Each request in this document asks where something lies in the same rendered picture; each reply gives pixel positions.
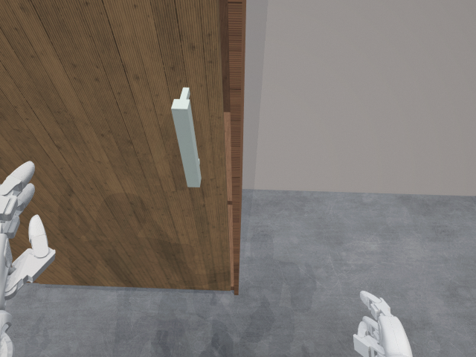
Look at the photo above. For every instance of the robot right hand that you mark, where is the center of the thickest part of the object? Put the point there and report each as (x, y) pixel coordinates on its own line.
(388, 335)

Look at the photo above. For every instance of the robot left hand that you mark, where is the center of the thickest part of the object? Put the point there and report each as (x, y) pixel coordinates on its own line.
(15, 195)

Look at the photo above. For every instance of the handle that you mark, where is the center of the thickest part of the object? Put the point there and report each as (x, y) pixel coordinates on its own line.
(183, 121)

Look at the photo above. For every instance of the left robot forearm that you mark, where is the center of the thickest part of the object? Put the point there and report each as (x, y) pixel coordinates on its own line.
(7, 348)

